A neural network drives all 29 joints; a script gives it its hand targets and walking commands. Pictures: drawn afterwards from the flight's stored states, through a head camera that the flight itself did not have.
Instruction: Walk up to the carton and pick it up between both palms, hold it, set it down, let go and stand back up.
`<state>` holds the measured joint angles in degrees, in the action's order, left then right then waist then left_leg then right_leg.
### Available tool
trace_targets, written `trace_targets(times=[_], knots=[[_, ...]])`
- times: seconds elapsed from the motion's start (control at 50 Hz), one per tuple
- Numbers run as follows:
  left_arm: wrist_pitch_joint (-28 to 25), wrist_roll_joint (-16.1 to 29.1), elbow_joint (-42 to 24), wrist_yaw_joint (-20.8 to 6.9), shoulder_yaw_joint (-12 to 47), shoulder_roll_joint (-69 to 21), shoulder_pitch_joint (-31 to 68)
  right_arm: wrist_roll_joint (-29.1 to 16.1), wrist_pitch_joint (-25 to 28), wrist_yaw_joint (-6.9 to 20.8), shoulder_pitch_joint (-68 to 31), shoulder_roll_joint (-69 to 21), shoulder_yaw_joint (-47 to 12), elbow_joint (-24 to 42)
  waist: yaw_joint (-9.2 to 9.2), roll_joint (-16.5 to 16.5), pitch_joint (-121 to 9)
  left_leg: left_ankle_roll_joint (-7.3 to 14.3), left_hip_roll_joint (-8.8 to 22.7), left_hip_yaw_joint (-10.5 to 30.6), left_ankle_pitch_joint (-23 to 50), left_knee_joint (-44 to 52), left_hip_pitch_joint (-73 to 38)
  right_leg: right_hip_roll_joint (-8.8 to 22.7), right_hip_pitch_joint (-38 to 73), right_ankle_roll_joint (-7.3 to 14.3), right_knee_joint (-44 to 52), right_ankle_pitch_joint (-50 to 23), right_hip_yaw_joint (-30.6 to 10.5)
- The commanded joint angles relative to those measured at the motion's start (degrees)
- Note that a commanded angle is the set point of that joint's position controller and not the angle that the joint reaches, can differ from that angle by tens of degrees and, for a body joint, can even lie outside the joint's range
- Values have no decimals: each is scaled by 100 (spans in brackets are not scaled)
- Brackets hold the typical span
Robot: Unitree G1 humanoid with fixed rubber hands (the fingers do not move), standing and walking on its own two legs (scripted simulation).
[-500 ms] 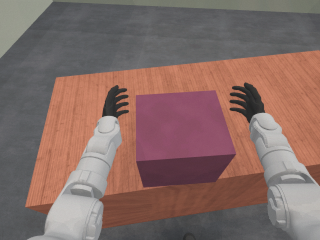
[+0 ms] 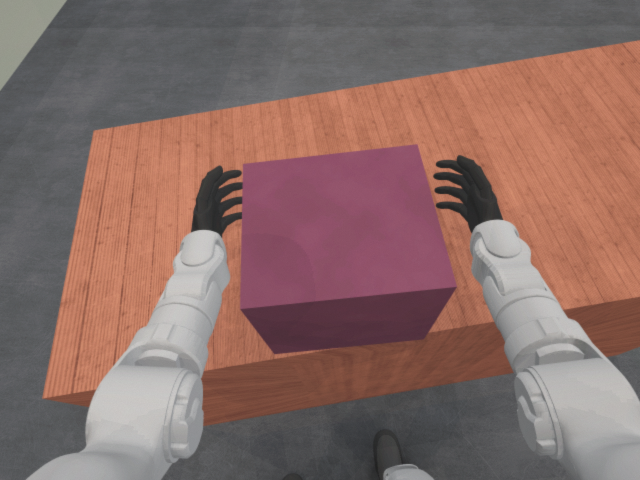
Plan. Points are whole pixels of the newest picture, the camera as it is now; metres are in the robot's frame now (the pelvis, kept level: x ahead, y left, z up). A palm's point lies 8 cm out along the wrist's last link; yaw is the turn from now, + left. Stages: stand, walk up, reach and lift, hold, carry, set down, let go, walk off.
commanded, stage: reach and lift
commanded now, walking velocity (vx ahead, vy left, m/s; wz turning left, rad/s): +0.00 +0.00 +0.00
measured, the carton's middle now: (339, 258) +0.39 -0.04 -0.01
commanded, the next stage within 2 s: none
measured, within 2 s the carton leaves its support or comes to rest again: leaves its support in 1.56 s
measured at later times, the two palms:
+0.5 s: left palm (220, 233) +0.43 +0.12 +0.01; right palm (453, 223) +0.41 -0.19 +0.00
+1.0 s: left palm (223, 236) +0.43 +0.12 +0.01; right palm (451, 222) +0.41 -0.19 +0.00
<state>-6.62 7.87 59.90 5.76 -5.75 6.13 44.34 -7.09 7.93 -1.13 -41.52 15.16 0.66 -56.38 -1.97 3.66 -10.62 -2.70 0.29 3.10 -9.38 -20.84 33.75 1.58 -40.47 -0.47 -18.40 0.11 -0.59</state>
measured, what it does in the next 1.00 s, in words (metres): stands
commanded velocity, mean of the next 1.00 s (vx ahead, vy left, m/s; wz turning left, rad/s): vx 0.00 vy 0.00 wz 0.00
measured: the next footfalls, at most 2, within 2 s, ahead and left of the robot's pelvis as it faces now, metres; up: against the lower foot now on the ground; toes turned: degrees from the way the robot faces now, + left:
none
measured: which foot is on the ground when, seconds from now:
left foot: down 0.00-1.00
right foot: down 0.00-1.00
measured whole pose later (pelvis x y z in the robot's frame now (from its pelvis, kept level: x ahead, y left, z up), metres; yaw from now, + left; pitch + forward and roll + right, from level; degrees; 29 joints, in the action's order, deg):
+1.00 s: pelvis +0.03 +0.00 +0.00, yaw +0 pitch +29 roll +1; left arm -15.8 -4.0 51.1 7.4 -14.9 -3.3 34.8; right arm 6.3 16.8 -3.1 -34.5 4.1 13.4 -53.3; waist -1.7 2.2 -16.2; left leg -2.9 1.4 3.2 -5.8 -11.7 34.6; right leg 0.7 -40.0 -0.1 -7.1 -4.3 -0.4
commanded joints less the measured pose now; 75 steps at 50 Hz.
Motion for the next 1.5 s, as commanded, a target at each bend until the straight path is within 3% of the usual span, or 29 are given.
trace_targets(times=[0.0, 0.1, 0.2, 0.26, 0.32, 0.46, 0.56, 0.68, 0.8, 0.92, 1.1, 1.24, 1.36, 1.48], knots=[[-504, -103, -1064, -60, -145, 830, 2481, 249, 417, -168, -2397, 600, 341, 1242, -257, -896, -4591, 97, -431, -341, 462, 439, 942, -213, 4987, -367, -828, -2259, -111], [-713, -199, -1399, -18, -44, 656, 2467, 441, 576, -230, -2291, 417, 608, 1167, -351, -561, -4894, 31, -385, -359, 940, 331, 547, -276, 4686, -240, -814, -2209, -9], [-752, -346, -1273, 10, -40, 524, 2227, 515, 719, -196, -2131, 277, 707, 1098, -237, -382, -4733, -12, -367, -374, 931, 323, 455, -309, 4336, -157, -663, -1778, 31], [-767, -376, -1384, 44, -27, 358, 2261, 558, 759, -195, -2193, 107, 731, 1070, -237, -429, -4718, 9, -349, -386, 988, 322, 424, -303, 4247, -152, -634, -1731, 63], [-808, -537, -1393, 69, -104, 275, 2207, 628, 830, -165, -2134, 19, 757, 995, -144, -349, -4673, -5, -366, -395, 1120, 299, 320, -312, 4173, -138, -620, -1812, 67], [-860, -908, -1400, 131, -305, -187, 2027, 928, 889, -241, -1997, -565, 769, 1033, 9, -524, -4498, 71, -376, -429, 1057, 446, 413, -282, 4350, -122, -513, -1970, 31], [-972, -1094, -1391, 139, -317, -624, 1955, 1236, 988, -279, -1974, -929, 857, 985, -31, -581, -4310, 77, -363, -428, 1295, 506, 309, -297, 4215, -102, -449, -2161, 87], [-1142, -1272, -1620, 44, 24, -1758, 1603, 1376, 1134, -193, -1593, -2027, 510, 1110, -12, -547, -4341, 103, -392, -461, 1593, 612, 298, -282, 4414, -75, -403, -2707, 72], [-1233, -1510, -1486, -316, 630, -3560, 1758, 1524, 1224, 243, -1802, -3790, -214, 873, 55, -470, -4217, 110, -398, -466, 1724, 807, 327, -322, 4252, -70, -78, -2520, 94], [-1201, -1600, -1502, -586, 960, -4187, 2026, 1700, 1163, 439, -1991, -4475, -511, 1002, 19, -446, -4035, 158, -321, -473, 1248, 1084, 380, -255, 4186, -73, 312, -1877, 123], [-1054, -1558, -1714, -649, 1337, -4409, 2312, 1755, 976, 440, -2117, -4814, -777, 1261, -61, -434, -4023, 184, -302, -463, 1036, 1194, 285, -193, 4426, -61, 494, -1777, 143], [-897, -1268, -2073, -631, 1897, -4738, 2243, 1587, 822, 466, -2074, -4997, -1244, 1757, -78, -402, -4166, 153, -266, -392, 1404, 1053, -95, -216, 4505, 0, 521, -1815, 125], [-741, -1171, -2412, -600, 2313, -4968, 2104, 1478, 689, 541, -1941, -5061, -1477, 2014, -147, -278, -4302, 70, -237, -338, 2024, 873, -626, -249, 4464, 59, 548, -2045, 152], [-518, -1003, -2807, -543, 2746, -5177, 1730, 1213, 539, 580, -1760, -5130, -1807, 2534, -182, -297, -4428, -37, -238, -240, 3072, 641, -1340, -291, 4656, 65, 547, -2797, 113]])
